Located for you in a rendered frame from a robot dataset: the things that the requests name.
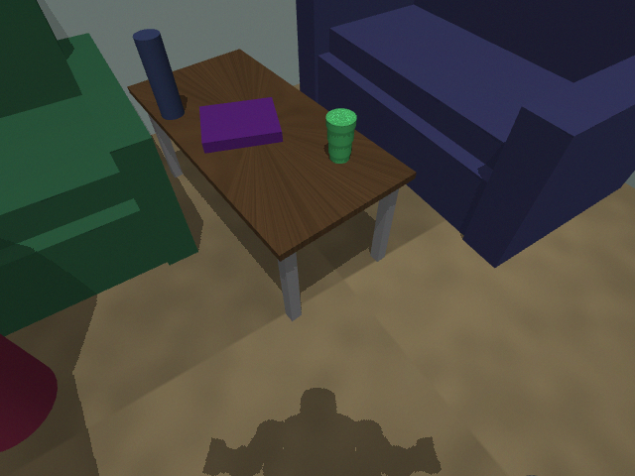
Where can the sofa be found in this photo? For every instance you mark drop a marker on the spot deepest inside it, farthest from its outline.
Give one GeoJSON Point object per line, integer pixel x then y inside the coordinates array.
{"type": "Point", "coordinates": [516, 115]}

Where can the coffee table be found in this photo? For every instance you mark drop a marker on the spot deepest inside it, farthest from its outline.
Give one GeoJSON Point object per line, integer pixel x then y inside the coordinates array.
{"type": "Point", "coordinates": [289, 193]}

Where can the armchair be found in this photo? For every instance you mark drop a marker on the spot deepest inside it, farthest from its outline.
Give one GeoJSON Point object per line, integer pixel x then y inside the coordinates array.
{"type": "Point", "coordinates": [85, 201]}

